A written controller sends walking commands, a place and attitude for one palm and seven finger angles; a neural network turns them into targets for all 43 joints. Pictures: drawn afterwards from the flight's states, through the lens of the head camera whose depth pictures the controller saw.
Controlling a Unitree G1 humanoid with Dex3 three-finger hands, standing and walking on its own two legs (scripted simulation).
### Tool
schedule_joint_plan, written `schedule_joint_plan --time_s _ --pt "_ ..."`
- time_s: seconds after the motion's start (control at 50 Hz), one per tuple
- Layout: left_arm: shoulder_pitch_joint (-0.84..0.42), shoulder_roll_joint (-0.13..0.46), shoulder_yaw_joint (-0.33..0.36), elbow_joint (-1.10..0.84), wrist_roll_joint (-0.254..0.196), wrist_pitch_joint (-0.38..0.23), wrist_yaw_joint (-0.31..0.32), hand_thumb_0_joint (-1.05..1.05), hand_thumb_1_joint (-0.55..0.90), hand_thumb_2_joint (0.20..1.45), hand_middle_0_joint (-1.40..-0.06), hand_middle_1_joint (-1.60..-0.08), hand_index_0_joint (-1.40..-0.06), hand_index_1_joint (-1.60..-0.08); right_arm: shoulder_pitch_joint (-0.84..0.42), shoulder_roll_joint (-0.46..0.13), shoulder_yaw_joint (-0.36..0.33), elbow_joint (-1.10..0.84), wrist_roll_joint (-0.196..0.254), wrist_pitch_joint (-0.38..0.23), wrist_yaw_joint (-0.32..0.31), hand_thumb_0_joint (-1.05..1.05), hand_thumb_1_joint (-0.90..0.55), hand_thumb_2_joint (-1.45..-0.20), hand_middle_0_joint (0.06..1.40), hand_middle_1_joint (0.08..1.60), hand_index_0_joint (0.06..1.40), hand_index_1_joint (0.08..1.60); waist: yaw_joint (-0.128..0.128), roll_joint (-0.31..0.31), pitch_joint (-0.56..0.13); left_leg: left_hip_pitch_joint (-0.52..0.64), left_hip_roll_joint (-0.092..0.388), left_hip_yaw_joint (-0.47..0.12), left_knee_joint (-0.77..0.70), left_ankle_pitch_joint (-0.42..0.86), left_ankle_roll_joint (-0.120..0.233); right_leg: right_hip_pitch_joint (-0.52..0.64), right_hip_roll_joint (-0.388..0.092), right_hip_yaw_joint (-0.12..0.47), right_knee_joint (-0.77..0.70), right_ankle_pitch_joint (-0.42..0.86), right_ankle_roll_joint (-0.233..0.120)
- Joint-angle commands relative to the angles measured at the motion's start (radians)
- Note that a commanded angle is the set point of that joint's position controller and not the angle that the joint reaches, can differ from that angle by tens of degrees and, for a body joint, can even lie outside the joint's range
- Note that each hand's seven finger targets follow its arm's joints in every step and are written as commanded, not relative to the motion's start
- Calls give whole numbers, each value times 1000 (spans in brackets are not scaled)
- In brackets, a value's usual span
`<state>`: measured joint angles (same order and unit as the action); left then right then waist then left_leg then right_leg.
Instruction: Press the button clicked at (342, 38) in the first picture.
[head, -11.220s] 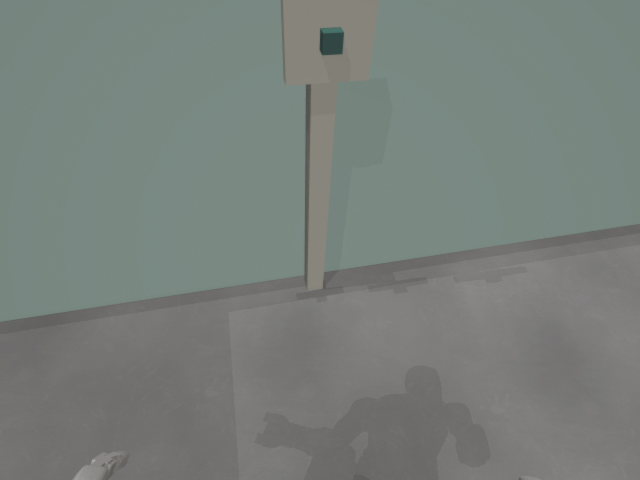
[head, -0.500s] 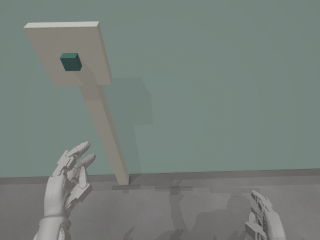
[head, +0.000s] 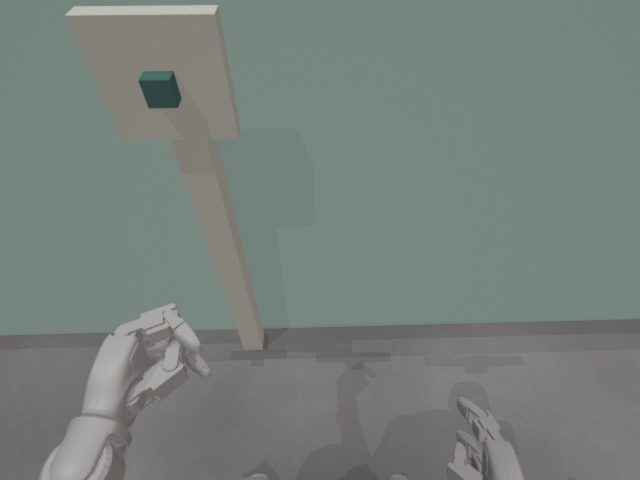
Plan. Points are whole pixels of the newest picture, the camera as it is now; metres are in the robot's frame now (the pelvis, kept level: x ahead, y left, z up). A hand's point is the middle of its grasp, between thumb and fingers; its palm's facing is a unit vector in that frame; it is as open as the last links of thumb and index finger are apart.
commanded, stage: raise the hand and make a fist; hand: left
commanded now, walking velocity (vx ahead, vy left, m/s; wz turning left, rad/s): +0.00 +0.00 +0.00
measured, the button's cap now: (161, 88) +0.56 +0.24 +0.20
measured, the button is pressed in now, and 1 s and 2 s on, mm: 0 0 0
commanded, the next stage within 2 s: aim a knuckle at the button in 1.22 s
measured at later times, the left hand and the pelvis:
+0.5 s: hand (109, 305) +0.25 +0.21 +0.16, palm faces +0.14 -0.99 -0.08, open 3.1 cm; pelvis +0.04 +0.00 +0.02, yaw +1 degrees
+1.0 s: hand (111, 264) +0.28 +0.21 +0.19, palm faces +0.07 -1.00 -0.05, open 3.1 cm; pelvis +0.04 -0.01 +0.04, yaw +1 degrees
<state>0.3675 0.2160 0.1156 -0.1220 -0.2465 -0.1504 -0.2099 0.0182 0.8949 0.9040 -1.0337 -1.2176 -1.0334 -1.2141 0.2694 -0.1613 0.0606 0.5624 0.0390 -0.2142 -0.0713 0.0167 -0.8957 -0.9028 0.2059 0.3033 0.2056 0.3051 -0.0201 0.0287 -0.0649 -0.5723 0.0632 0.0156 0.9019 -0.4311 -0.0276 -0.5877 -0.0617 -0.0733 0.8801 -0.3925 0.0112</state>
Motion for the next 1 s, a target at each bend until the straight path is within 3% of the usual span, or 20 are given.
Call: schedule_joint_plan --time_s 0.0,0.08,0.16,0.24,0.28,0.36,0.44,0.46,0.48,0.52,0.56,0.64,0.66,0.7,0.74,0.76,0.8,0.86,0.92,0.98 --pt "53 120 196 -352 -35 -79 145 0 900 900 -1300 -1500 -1300 -1500 -137 -141 -80 -194 -1 -83 -3 0 -900 -900 200 300 200 300 89 -34 -143 48 -49 -24 -223 135 32 178 54 -17 -178 14 -17" --pt "-33 98 91 -393 23 -185 150 0 900 900 -1300 -1500 -1300 -1500 -93 -172 -78 -161 -17 -126 16 0 -900 -900 200 300 200 300 27 53 -101 90 -48 -22 -211 134 34 108 57 -18 -169 34 -20" --pt "-67 70 15 -322 8 -168 49 0 900 900 -1300 -1500 -1300 -1500 -82 -201 -77 -142 -2 -163 5 0 -900 -900 200 300 200 300 -3 17 -78 104 -51 -34 -222 72 40 113 53 -8 -211 -1 -18" --pt "-54 167 140 -322 -10 -85 16 0 900 900 -1300 -1500 -1300 -1500 -87 -208 -82 -146 8 -175 -17 0 -900 -900 200 300 200 300 47 -15 -143 146 -56 -37 -255 131 43 197 47 -9 -236 64 -16" --pt "-51 177 188 -356 -21 -49 34 0 900 900 -1300 -1500 -1300 -1500 -102 -193 -76 -152 6 -167 -17 0 -900 -900 200 300 200 300 71 14 -161 175 -58 -33 -273 204 39 247 48 -22 -228 148 -19" --pt "-104 160 203 -401 -41 -15 66 0 900 900 -1300 -1500 -1300 -1500 -107 -180 -61 -149 2 -160 -5 0 -900 -900 200 300 200 300 74 27 -128 217 -57 -32 -285 323 30 286 60 -37 -230 281 -23" --pt "-139 140 173 -376 -41 28 32 0 900 900 -1300 -1500 -1300 -1500 -97 -189 -56 -138 3 -156 -1 0 -900 -900 200 300 200 300 61 46 -118 264 -57 -18 -293 380 31 302 58 -31 -256 370 -18" --pt "-147 144 167 -345 -43 52 15 0 900 900 -1300 -1500 -1300 -1500 -102 -193 -52 -135 3 -151 -2 0 -900 -900 200 300 200 300 57 4 -95 259 -59 -21 -294 380 37 312 61 -30 -266 382 -19" --pt "-169 142 155 -350 -41 72 -3 0 900 900 -1300 -1500 -1300 -1500 -106 -194 -52 -136 9 -148 -4 0 -900 -900 200 300 200 300 56 31 -95 275 -59 -12 -301 372 37 311 58 -25 -278 383 -16" --pt "-207 168 172 -350 -43 111 -23 0 900 900 -1300 -1500 -1300 -1500 -108 -197 -49 -138 10 -141 -13 0 -900 -900 200 300 200 300 60 25 -100 291 -60 -14 -313 370 40 322 57 -25 -293 386 -15" --pt "-242 198 203 -342 -53 144 -35 0 900 900 -1300 -1500 -1300 -1500 -123 -199 -43 -132 11 -134 -20 0 -900 -900 200 300 200 300 64 -22 -88 295 -62 -18 -322 366 44 346 60 -22 -313 384 -15" --pt "-316 250 278 -401 -62 155 -25 0 900 900 -1300 -1500 -1300 -1500 -143 -185 -36 -134 9 -130 -23 0 -900 -900 200 300 200 300 80 24 -160 359 -65 -17 -346 421 42 398 54 -25 -322 432 -17" --pt "-330 266 295 -400 -68 156 -19 0 900 900 -1300 -1500 -1300 -1500 -147 -186 -32 -130 6 -129 -23 0 -900 -900 200 300 200 300 84 -9 -163 357 -65 -20 -348 427 42 417 58 -24 -327 436 -17" --pt "-356 247 291 -382 -76 157 -21 0 900 900 -1300 -1500 -1300 -1500 -154 -180 -31 -123 11 -130 -22 0 -900 -900 200 300 200 300 79 1 -146 373 -65 -15 -361 427 41 417 56 -24 -339 444 -15" --pt "-392 237 279 -367 -81 171 -29 0 900 900 -1300 -1500 -1300 -1500 -164 -181 -28 -114 15 -132 -24 0 -900 -900 200 300 200 300 77 51 -135 393 -66 -10 -371 423 40 411 55 -23 -352 443 -16" --pt "-400 242 284 -335 -90 187 -38 0 900 900 -1300 -1500 -1300 -1500 -171 -184 -26 -110 14 -131 -25 0 -900 -900 200 300 200 300 81 16 -117 386 -66 -11 -373 419 42 422 57 -20 -364 446 -17" --pt "-428 252 280 -307 -92 221 -54 0 900 900 -1300 -1500 -1300 -1500 -180 -190 -26 -107 21 -129 -32 0 -900 -900 200 300 200 300 80 9 -97 387 -67 -7 -386 387 46 413 52 -15 -382 419 -12" --pt "-343 214 266 -214 -98 286 -77 0 900 900 -1300 -1500 -1300 -1500 -189 -194 -28 -107 26 -118 -34 0 -900 -900 200 300 200 300 89 -52 -54 366 -68 -3 -394 368 49 414 53 -10 -401 398 -9" --pt "-350 236 285 -284 -90 307 -69 0 900 900 -1300 -1500 -1300 -1500 -198 -191 -30 -125 26 -105 -29 0 -900 -900 200 300 200 300 93 -26 -84 379 -70 2 -404 369 48 423 48 -10 -401 385 -7" --pt "-389 270 314 -381 -76 273 -31 0 900 900 -1300 -1500 -1300 -1500 -205 -183 -31 -137 18 -105 -22 0 -900 -900 200 300 200 300 96 -10 -111 397 -69 3 -411 358 46 427 50 -3 -407 347 -7"
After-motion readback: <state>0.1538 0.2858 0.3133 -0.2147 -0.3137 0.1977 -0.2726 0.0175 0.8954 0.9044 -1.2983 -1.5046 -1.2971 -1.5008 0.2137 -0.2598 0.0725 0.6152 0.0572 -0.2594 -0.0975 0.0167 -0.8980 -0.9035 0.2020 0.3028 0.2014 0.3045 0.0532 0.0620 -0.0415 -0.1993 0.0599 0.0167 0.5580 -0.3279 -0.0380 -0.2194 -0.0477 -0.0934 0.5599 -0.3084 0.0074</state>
